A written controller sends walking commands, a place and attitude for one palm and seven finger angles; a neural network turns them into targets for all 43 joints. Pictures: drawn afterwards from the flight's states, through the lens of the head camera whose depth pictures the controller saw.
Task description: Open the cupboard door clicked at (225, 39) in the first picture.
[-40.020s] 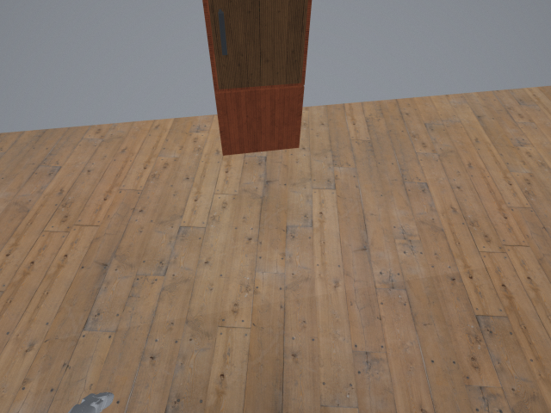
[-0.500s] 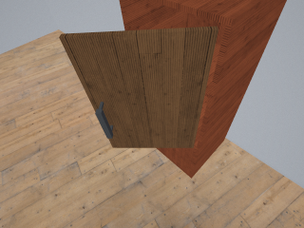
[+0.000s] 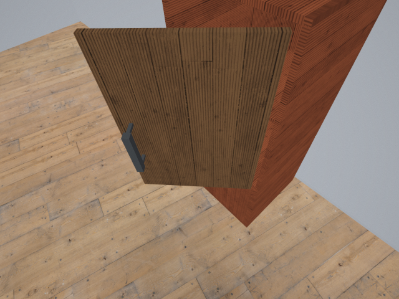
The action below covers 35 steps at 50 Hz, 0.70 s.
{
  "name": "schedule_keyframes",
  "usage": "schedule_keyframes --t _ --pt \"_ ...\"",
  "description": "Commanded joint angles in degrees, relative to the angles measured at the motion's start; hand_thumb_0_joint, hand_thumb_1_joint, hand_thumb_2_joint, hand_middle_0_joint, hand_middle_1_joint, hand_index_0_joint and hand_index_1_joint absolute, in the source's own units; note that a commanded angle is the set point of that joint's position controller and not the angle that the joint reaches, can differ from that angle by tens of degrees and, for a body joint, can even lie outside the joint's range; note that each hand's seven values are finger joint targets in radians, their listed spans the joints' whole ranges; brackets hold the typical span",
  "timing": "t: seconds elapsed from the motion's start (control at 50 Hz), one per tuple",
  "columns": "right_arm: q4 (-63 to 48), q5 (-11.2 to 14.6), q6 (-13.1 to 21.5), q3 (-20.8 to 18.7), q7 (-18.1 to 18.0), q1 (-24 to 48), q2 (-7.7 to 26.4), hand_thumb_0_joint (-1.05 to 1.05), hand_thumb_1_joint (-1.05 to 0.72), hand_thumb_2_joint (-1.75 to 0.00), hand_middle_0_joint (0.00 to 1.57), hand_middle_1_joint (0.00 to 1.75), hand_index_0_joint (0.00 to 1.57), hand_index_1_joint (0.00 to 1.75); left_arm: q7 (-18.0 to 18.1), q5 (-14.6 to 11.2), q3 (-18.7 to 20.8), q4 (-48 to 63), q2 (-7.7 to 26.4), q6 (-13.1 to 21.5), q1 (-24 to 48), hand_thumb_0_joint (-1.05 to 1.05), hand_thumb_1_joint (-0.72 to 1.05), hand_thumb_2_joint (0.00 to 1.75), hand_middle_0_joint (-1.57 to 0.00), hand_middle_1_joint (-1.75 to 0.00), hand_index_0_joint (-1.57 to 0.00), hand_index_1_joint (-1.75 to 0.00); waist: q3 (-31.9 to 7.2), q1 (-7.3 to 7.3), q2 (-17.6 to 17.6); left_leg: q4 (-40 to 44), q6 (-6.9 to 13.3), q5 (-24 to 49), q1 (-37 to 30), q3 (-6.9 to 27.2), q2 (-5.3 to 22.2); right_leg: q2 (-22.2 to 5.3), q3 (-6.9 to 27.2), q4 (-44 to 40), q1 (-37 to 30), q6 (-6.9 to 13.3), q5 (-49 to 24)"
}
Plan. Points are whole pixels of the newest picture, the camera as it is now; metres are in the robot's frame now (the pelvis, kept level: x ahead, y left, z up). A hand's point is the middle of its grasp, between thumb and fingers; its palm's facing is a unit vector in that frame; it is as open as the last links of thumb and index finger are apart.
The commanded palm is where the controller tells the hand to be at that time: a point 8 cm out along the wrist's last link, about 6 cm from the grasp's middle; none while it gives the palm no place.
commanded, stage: come to a stop and stand still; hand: left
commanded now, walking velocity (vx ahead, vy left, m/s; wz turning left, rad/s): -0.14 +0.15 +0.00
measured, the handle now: (135, 148) +0.50 +0.23 -0.08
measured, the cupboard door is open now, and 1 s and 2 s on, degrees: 43 43 43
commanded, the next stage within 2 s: look again from close up in 1.02 s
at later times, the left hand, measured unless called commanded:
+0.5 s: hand out of the picture -0.03 +0.20 -0.17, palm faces -0.04 -0.98 -0.22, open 7.3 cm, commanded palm none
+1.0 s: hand out of the picture -0.03 +0.17 -0.17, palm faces -0.01 -0.98 -0.20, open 7.3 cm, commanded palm none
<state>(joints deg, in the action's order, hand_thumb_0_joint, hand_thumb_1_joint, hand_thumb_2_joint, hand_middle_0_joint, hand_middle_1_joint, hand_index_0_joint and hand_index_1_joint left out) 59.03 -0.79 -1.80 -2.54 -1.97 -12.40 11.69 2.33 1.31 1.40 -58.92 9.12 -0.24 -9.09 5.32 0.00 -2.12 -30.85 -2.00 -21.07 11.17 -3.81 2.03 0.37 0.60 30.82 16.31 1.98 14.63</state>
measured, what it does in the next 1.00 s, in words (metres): steps on the spot: right foot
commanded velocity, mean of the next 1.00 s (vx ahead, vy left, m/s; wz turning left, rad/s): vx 0.03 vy -0.03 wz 0.00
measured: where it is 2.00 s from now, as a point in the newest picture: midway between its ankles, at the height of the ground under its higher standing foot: outside the picture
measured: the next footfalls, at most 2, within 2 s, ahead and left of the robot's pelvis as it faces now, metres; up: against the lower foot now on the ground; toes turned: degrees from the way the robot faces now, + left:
right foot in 0.44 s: -0.05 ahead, -0.06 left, +0.00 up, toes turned -3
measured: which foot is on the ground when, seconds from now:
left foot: down 0.00-1.00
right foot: down 0.00-0.14, up 0.16-0.42, down 0.44-1.00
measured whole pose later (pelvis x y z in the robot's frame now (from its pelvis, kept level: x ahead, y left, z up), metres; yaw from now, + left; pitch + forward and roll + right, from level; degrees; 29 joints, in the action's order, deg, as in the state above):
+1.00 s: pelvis -0.03 +0.01 +0.00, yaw -2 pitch -1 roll +1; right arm 66.5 -0.6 0.5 -0.3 -2.6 -14.5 7.8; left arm 2.6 0.9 -0.5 -64.2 7.3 1.1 -16.5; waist 3.4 -0.1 -0.1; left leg -23.4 -1.3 -12.6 9.6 -5.9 2.5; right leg 2.1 -2.2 23.0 3.4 3.5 18.8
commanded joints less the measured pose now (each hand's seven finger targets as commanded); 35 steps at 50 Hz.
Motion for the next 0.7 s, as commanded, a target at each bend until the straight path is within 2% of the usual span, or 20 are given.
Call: schedule_keyframes --t 0.0,0.06,0.08,0.1,0.12,0.14,0.2,0.22,0.3,0.36,0.38,0.4,0.42,0.44,0.46,0.48,0.5,0.56,0.62,0.68 --pt "-3.5 0.0 0.3 -1.2 0.3 -4.9 3.5 0.0 -0.9 -0.9 0.2 0.3 0.2 0.3 0.7 0.4 3.9 3.3 13.4 -0.1 -3.5 0.0 0.9 0.9 -0.2 -0.3 -0.2 -0.3 -7.2 0.81 11.6 -4.9 0.2 -4.9 5.5 1.8 -0.4 -18.1 17.8 -7.5 -7.8 9.9 -33.7" --pt "-2.9 0.0 0.5 -1.5 0.7 -7.9 2.9 0.0 -0.9 -0.9 0.2 0.3 0.2 0.3 0.4 0.1 4.2 4.7 13.4 -0.7 -0.1 0.0 0.9 0.9 -0.2 -0.3 -0.2 -0.3 -7.8 -1.5 10.5 5.0 0.3 5.8 -3.2 -0.3 -0.9 -14.8 12.6 -4.5 -0.8 5.6 -22.8" --pt "-2.8 -0.2 0.9 -1.5 0.6 -9.1 3.6 0.0 -0.9 -0.9 0.2 0.3 0.2 0.3 0.3 0.0 3.8 5.4 12.1 -0.9 0.3 0.0 0.9 0.9 -0.2 -0.3 -0.2 -0.3 -8.4 -2.06 6.9 7.8 1.0 8.9 -7.3 0.5 0.5 -11.6 10.2 -2.4 3.2 3.5 -14.4" --pt "-3.2 -0.6 1.3 -1.7 0.6 -8.8 5.1 0.0 -0.9 -0.9 0.2 0.3 0.2 0.3 0.0 -0.1 3.2 6.1 9.6 -1.4 0.6 0.0 0.9 0.9 -0.2 -0.3 -0.2 -0.3 -7.4 -2.13 -1.5 12.0 3.5 9.7 -7.2 7.1 5.8 -5.7 5.1 2.3 7.8 0.8 -1.4" --pt "-4.5 -1.1 1.5 -1.7 0.6 -6.3 7.2 0.0 -0.9 -0.9 0.2 0.3 0.2 0.3 -0.1 -0.4 2.6 6.3 6.4 -1.8 0.2 0.0 0.9 0.9 -0.2 -0.3 -0.2 -0.3 -5.3 -1.42 -11.3 17.9 7.4 8.5 -0.7 14.0 13.8 -0.7 -1.4 10.2 8.1 -1.6 12.1" --pt "-5.5 -1.0 1.6 -1.2 0.8 -3.1 6.8 0.0 -0.9 -0.9 0.2 0.3 0.2 0.3 0.2 -0.1 2.3 5.7 5.9 -2.2 -0.7 0.0 0.9 0.9 -0.2 -0.3 -0.2 -0.3 -4.0 -0.7 -10.9 21.2 10.2 1.9 7.0 16.6 16.1 -0.7 0.4 17.6 4.6 -1.6 15.1" --pt "-6.2 -1.1 2.3 -0.7 0.5 1.9 6.5 0.0 -0.9 -0.9 0.2 0.3 0.2 0.3 -0.8 0.4 1.8 3.2 4.9 -2.0 -5.3 0.0 0.9 0.9 -0.2 -0.3 -0.2 -0.3 -1.2 2.05 -4.2 22.0 11.2 -7.7 11.5 15.1 13.3 -1.6 1.6 22.5 2.8 -1.0 9.5" --pt "-5.7 -1.2 2.4 -0.6 0.4 1.4 6.4 0.0 -0.9 -0.9 0.2 0.3 0.2 0.3 -1.1 0.4 1.5 2.4 4.0 -1.7 -6.6 0.0 0.9 0.9 -0.2 -0.3 -0.2 -0.3 -1.4 1.84 -3.8 21.6 11.0 -7.9 9.0 14.0 12.8 -1.5 0.3 21.0 3.6 -1.1 9.5" --pt "-3.0 -1.5 2.5 -0.6 0.3 -5.5 6.3 0.0 -0.9 -0.9 0.2 0.3 0.2 0.3 -1.8 0.2 0.4 2.9 2.9 -0.5 -4.5 0.0 0.9 0.9 -0.2 -0.3 -0.2 -0.3 -0.8 -1.99 -3.0 20.5 11.2 -4.1 -0.4 15.3 13.8 -1.8 -2.7 10.9 6.1 -0.9 14.2" --pt "-1.4 -1.3 2.5 -0.8 0.2 -7.1 6.0 0.0 -0.9 -0.9 0.2 0.3 0.2 0.3 -1.8 0.0 0.3 2.2 2.7 0.3 -6.1 0.0 0.9 0.9 -0.2 -0.3 -0.2 -0.3 -1.9 -1.75 -2.5 14.9 10.2 8.0 -2.7 13.3 12.8 -1.5 -3.0 -2.2 1.4 -0.6 9.4" --pt "-1.2 -0.9 2.6 -0.6 0.1 -7.1 6.0 0.0 -0.9 -0.9 0.2 0.3 0.2 0.3 -1.7 -0.1 0.5 1.4 3.2 0.6 -8.2 0.0 0.9 0.9 -0.2 -0.3 -0.2 -0.3 -4.1 -0.8 0.5 11.2 8.7 12.1 -1.7 11.2 11.0 -1.9 -1.6 -8.7 -3.6 -0.4 3.6" --pt "-1.2 -0.4 2.7 -0.4 0.1 -6.0 4.7 0.0 -0.9 -0.9 0.2 0.3 0.2 0.3 -1.3 0.1 0.7 0.6 4.4 0.8 -10.2 0.0 0.9 0.9 -0.2 -0.3 -0.2 -0.3 -4.0 -0.1 4.7 6.6 6.3 12.8 2.1 6.3 7.8 -4.8 3.1 -12.5 -7.5 0.4 -0.6" --pt "-1.8 0.0 2.9 0.3 0.2 -5.1 2.6 0.0 -0.9 -0.9 0.2 0.3 0.2 0.3 -0.9 0.2 0.8 0.0 6.6 1.0 -11.5 0.0 0.9 0.9 -0.2 -0.3 -0.2 -0.3 -4.5 0.03 11.6 2.0 4.0 8.4 6.1 0.8 3.4 -10.1 9.3 -14.4 -10.5 2.2 -6.3" --pt "-2.0 -0.1 3.0 1.0 0.5 -4.0 1.2 0.0 -0.9 -0.9 0.2 0.3 0.2 0.3 -0.8 -0.2 0.6 -0.5 7.8 1.4 -11.5 0.0 0.9 0.9 -0.2 -0.3 -0.2 -0.3 -4.1 -0.15 12.0 1.3 2.7 2.9 7.5 -0.7 1.3 -14.0 11.2 -14.4 -10.2 4.6 -12.4" --pt "-1.4 -0.2 3.2 1.3 0.8 -4.2 0.5 0.0 -0.9 -0.9 0.2 0.3 0.2 0.3 -0.8 -0.4 0.3 -0.5 7.7 1.7 -10.0 0.0 0.9 0.9 -0.2 -0.3 -0.2 -0.3 -4.8 -0.86 8.1 2.5 2.1 2.4 4.7 -0.3 0.7 -14.5 10.7 -13.4 -8.2 6.0 -12.4" --pt "-0.2 -0.4 3.1 1.4 0.7 -4.4 0.4 0.0 -0.9 -0.9 0.2 0.3 0.2 0.3 -0.7 -0.5 0.3 -0.6 7.0 2.2 -9.1 0.0 0.9 0.9 -0.2 -0.3 -0.2 -0.3 -4.5 -1.08 11.0 2.5 2.0 5.5 3.2 0.2 1.3 -11.3 9.1 -12.3 -7.5 5.4 -14.2" --pt "0.8 -0.4 3.2 1.3 0.6 -5.1 0.8 0.0 -0.9 -0.9 0.2 0.3 0.2 0.3 -0.6 -0.6 0.1 -0.9 5.8 2.2 -8.3 0.0 0.9 0.9 -0.2 -0.3 -0.2 -0.3 -3.8 -1.4 10.5 3.8 2.2 9.6 1.3 0.7 2.0 -9.8 6.7 -11.0 -6.6 4.5 -16.0" --pt "3.4 -0.1 3.7 1.5 0.1 -6.7 1.3 0.0 -0.9 -0.9 0.2 0.3 0.2 0.3 -0.5 -0.6 -0.3 -1.7 4.4 1.9 -9.2 0.0 0.9 0.9 -0.2 -0.3 -0.2 -0.3 -2.6 -0.98 3.1 6.5 3.1 20.3 -3.4 2.3 4.4 -6.0 2.9 -8.5 -4.7 1.6 -16.0" --pt "4.6 0.1 3.7 1.8 -0.3 -6.6 1.0 0.0 -0.9 -0.9 0.2 0.3 0.2 0.3 -0.4 -0.7 -0.3 -2.9 4.4 1.6 -10.6 0.0 0.9 0.9 -0.2 -0.3 -0.2 -0.3 -2.2 -0.23 -0.5 7.0 3.6 22.0 -3.8 2.7 4.9 -6.0 2.8 -8.9 -5.4 1.0 -13.6" --pt "5.2 0.2 3.4 1.9 -0.5 -6.3 0.5 0.0 -0.9 -0.9 0.2 0.3 0.2 0.3 -0.2 -0.7 -0.6 -3.9 3.9 1.6 -11.0 0.0 0.9 0.9 -0.2 -0.3 -0.2 -0.3 -0.6 -0.17 1.2 7.5 3.4 20.7 -3.6 2.7 4.8 -6.1 2.9 -10.2 -5.4 0.8 -14.2"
